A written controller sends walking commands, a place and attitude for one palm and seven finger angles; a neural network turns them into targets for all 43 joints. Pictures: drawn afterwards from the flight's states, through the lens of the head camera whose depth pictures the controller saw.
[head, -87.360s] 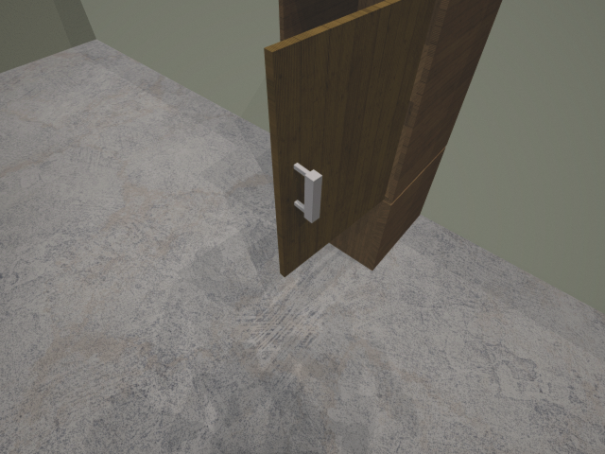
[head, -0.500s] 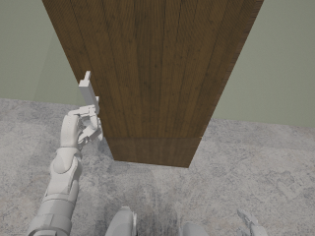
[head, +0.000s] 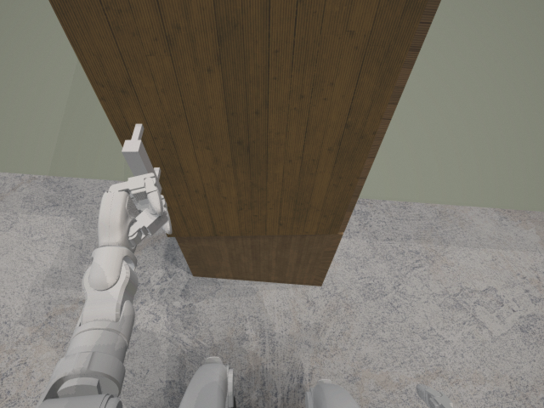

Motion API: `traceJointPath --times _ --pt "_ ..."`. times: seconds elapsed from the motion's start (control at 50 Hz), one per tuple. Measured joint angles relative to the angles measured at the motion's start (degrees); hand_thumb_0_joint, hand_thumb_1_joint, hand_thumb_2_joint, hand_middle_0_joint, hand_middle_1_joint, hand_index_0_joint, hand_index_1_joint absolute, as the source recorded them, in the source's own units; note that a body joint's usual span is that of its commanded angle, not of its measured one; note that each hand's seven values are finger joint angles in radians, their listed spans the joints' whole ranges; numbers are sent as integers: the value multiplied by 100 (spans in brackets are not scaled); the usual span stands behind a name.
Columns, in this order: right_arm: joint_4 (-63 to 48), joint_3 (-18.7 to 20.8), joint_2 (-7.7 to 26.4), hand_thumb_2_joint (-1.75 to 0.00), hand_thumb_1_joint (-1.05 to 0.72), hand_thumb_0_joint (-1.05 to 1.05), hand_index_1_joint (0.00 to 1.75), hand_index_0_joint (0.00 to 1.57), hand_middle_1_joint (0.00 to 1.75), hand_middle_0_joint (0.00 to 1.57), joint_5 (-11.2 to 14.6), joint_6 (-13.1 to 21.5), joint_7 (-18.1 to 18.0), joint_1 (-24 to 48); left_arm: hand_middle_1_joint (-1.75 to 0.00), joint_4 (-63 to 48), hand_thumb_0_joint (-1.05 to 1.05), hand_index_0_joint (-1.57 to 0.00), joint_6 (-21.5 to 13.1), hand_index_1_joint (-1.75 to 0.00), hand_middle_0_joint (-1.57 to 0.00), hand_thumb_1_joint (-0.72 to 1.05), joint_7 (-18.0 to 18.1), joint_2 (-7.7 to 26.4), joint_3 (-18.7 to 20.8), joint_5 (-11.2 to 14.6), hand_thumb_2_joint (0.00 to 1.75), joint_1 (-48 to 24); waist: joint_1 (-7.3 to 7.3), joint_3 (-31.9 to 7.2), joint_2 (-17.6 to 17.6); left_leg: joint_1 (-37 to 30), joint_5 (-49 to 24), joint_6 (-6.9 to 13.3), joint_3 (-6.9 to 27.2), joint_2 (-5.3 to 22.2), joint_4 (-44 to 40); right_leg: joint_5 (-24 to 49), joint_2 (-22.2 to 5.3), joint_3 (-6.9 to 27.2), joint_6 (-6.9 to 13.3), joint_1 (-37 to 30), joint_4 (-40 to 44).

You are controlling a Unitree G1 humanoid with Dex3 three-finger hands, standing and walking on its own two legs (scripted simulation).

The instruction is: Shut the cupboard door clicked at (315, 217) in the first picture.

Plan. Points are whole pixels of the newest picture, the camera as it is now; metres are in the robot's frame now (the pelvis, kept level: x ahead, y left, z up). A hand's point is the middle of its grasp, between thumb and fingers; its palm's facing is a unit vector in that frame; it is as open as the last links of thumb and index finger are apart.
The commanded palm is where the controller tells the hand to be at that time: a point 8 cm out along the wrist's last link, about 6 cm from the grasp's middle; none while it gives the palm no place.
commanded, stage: push the door shut along its arc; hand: left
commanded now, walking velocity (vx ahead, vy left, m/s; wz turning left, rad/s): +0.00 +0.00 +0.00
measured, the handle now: (146, 162) +0.48 +0.22 +0.05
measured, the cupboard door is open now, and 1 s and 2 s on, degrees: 6 0 0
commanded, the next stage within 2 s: pull the fist back off the door in 0.94 s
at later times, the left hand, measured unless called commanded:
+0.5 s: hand (164, 189) +0.42 +0.18 +0.06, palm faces -0.05 -1.00 -0.02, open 3.1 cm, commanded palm +0.41 +0.22 +0.05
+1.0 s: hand (160, 177) +0.45 +0.19 +0.06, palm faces -0.18 -0.98 -0.02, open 3.3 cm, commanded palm +0.48 +0.20 +0.05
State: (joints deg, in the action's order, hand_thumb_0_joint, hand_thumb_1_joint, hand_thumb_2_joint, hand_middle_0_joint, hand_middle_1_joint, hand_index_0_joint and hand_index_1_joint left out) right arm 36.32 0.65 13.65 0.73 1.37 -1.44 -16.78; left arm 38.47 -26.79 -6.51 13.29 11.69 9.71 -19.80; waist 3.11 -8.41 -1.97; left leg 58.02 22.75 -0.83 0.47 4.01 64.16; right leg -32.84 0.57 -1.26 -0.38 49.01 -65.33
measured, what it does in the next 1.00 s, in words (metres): stands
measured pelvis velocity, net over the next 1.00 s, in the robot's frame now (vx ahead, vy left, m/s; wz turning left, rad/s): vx -0.03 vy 0.02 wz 0.00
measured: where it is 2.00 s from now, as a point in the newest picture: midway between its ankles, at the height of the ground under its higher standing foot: outside the picture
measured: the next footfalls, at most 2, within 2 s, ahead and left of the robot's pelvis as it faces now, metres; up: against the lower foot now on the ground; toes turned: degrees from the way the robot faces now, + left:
none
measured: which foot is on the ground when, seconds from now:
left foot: down 0.00-1.00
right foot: down 0.00-1.00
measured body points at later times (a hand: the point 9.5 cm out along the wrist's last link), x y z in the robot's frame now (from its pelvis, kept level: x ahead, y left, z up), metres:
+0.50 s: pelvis -0.01 +0.01 -0.01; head +0.08 +0.02 +0.43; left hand +0.42 +0.23 +0.06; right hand +0.08 -0.26 -0.12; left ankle +0.08 +0.13 -0.65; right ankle -0.01 -0.13 -0.65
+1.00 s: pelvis -0.03 +0.02 -0.04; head +0.07 +0.05 +0.40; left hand +0.45 +0.24 +0.06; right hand +0.03 -0.26 -0.14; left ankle +0.08 +0.13 -0.65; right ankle -0.01 -0.13 -0.65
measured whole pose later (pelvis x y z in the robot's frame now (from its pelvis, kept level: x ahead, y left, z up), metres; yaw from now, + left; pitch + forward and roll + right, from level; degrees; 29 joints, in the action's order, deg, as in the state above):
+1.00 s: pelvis -0.03 +0.02 -0.04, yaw +0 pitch +21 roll -5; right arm 39.5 -0.8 14.9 1.3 3.0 -1.8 -18.4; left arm 65.5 -23.0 -21.5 25.4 12.6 8.3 -52.5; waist 6.4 -8.8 -1.5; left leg 73.3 22.1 0.4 3.6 3.3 73.5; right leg -32.7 0.6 -3.8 -1.3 62.1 -73.3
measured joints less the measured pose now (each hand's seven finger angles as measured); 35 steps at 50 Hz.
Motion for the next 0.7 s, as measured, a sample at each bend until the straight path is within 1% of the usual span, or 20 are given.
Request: traceJointPath --times 0.14,0.24,0.38,0.48,0.56,0.7 --pt "-25 -2 6 -90 -90 1 30 20 30 20 29 6 -16 104 -150 116 2 -130 75 -150 -130 90 -188 58 33 93 90 -151 -18 -23 11 27 -6 -1 15 2 15 9 6 -12 3 21 -7" --pt "-53 -45 18 -90 -90 1 30 20 30 20 35 30 -42 147 -150 462 2 -130 93 -150 -130 90 -297 151 25 24 90 -423 -3 -7 18 89 -16 2 53 -13 50 9 -2 -48 -1 57 -28" --pt "31 -54 23 -90 -90 1 30 20 30 20 28 60 -51 155 -150 997 2 -130 61 -150 -131 90 -560 339 120 4 90 -1101 66 -7 18 322 20 13 93 -9 215 -24 9 -77 -7 258 -160" --pt "70 -41 31 -90 -90 1 30 20 30 20 35 1 -17 29 -150 1287 2 -130 134 -150 -132 90 -752 477 209 15 90 -1393 101 -32 -5 437 36 32 86 -7 277 -30 10 -66 -23 368 -208" --pt "133 -51 43 -90 -90 1 30 20 30 20 43 -36 -5 -68 -150 1568 2 -130 123 -150 -133 90 -913 586 269 13 90 -1652 129 -22 -13 523 39 50 88 -7 323 -28 11 -65 -38 445 -242" --pt "218 -56 64 -90 -90 1 30 20 30 20 47 -47 7 -166 -150 2059 2 -130 161 -150 -134 90 -1162 880 373 -21 90 -2204 255 -33 -12 809 49 72 125 4 491 -31 29 -89 -55 701 -376"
